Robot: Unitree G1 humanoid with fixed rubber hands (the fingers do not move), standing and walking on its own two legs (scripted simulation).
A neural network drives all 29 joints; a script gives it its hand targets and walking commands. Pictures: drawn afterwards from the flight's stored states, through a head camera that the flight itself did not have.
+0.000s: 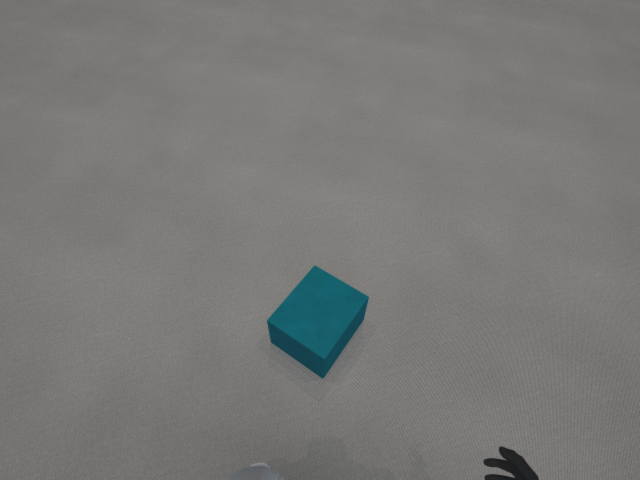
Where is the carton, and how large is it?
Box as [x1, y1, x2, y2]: [267, 265, 368, 377]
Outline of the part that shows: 314,265 270,316 267,322 271,342 315,373 323,377 362,321 368,297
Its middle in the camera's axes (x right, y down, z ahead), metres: +0.00 +0.26 +1.25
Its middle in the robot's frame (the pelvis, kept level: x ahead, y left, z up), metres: +0.65 +0.01 -0.66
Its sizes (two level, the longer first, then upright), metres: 0.247 0.208 0.156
